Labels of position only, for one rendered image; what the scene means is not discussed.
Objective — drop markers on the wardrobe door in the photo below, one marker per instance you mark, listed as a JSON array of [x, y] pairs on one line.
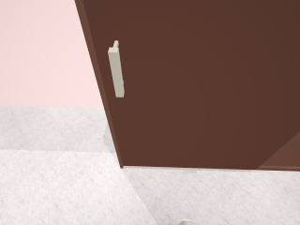
[[209, 84], [287, 155]]

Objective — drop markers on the handle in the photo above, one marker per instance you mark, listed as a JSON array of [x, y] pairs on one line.
[[115, 63]]

